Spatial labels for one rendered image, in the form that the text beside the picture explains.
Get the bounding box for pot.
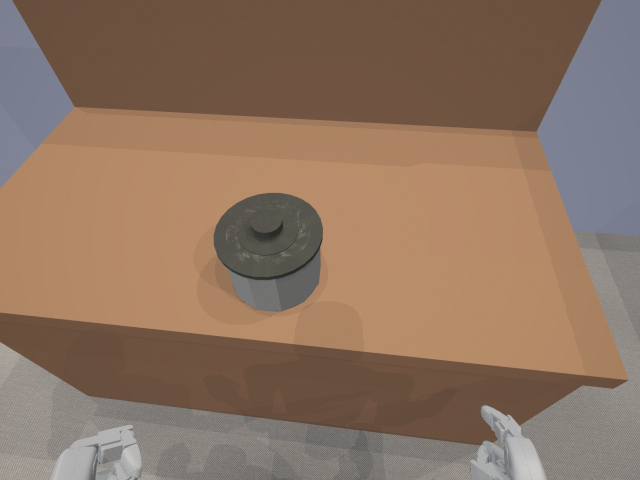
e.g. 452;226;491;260
227;249;321;311

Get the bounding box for table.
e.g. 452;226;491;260
0;0;629;446

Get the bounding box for right robot hand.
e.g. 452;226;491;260
471;405;547;480

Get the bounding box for lid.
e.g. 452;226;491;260
214;193;323;280

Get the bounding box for knob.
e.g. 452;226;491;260
251;209;283;239

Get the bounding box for left robot hand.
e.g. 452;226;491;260
50;425;142;480

